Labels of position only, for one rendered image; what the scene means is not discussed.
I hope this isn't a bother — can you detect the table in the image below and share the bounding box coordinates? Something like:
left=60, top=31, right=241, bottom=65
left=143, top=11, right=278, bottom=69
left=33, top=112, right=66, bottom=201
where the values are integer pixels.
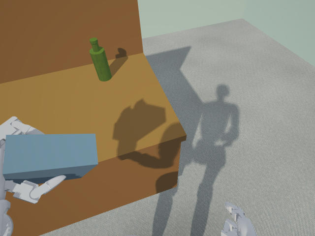
left=0, top=0, right=187, bottom=236

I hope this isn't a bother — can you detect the left robot hand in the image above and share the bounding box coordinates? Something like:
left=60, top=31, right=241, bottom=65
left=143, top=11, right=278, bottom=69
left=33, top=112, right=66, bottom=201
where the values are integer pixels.
left=0, top=117, right=66, bottom=204

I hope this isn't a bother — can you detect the left robot forearm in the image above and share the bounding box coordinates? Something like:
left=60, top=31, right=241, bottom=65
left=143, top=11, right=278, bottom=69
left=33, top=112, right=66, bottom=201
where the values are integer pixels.
left=0, top=200, right=13, bottom=236

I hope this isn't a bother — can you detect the right robot hand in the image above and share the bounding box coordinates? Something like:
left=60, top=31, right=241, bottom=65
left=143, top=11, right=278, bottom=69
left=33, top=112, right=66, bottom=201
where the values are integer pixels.
left=221, top=202, right=257, bottom=236

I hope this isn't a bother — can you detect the sponge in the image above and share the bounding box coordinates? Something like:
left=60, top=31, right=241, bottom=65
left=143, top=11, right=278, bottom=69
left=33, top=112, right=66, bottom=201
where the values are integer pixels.
left=2, top=134, right=98, bottom=184

